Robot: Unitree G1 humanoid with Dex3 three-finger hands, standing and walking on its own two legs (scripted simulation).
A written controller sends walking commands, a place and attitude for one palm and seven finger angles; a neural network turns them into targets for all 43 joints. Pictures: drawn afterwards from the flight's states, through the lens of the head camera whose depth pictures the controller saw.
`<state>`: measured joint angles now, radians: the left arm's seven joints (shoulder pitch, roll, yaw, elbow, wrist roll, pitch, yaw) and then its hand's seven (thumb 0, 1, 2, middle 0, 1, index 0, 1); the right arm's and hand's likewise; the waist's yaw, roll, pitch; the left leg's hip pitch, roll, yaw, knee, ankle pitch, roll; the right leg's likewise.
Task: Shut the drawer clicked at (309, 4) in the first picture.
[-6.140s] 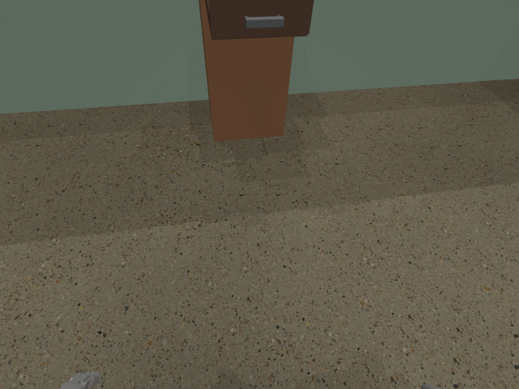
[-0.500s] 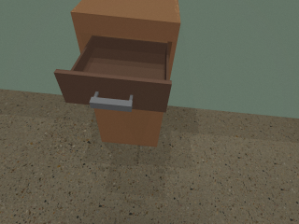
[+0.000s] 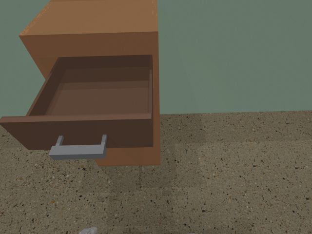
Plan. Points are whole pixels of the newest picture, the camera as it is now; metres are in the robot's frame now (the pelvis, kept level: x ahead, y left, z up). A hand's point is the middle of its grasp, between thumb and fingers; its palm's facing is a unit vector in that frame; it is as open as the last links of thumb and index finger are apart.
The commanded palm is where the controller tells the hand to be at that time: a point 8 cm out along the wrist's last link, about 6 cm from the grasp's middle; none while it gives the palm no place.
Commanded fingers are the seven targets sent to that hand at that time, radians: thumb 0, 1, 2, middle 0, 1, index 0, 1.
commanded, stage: come to a stop and stand still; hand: left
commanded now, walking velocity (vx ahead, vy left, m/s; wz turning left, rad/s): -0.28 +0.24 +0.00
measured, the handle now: (80, 145) +0.33 +0.22 +0.04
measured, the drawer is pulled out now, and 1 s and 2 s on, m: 0.28 0.28 0.28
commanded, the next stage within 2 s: look again from close up in 1.18 s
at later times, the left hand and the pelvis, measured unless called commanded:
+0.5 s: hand out of the picture +0.00 +0.25 -0.17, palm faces +0.08 -0.98 -0.20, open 7.4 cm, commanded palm none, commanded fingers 0.00 0.90 0.90 -0.20 -0.30 -0.20 -0.30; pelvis -0.01 +0.06 +0.01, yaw +0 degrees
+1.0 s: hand out of the picture -0.05 +0.19 -0.16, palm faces +0.00 -0.98 -0.17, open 7.4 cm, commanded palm none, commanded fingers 0.00 0.90 0.90 -0.20 -0.30 -0.20 -0.30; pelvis -0.05 +0.04 +0.01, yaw -1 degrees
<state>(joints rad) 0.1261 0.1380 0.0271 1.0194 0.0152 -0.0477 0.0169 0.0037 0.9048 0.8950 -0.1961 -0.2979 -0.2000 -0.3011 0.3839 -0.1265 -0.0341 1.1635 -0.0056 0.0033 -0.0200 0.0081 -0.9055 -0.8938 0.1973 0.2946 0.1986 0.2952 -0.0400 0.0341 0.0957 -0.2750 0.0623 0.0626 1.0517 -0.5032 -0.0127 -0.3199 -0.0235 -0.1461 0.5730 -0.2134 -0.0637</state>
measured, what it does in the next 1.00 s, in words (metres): steps on the spot: left foot, then right foot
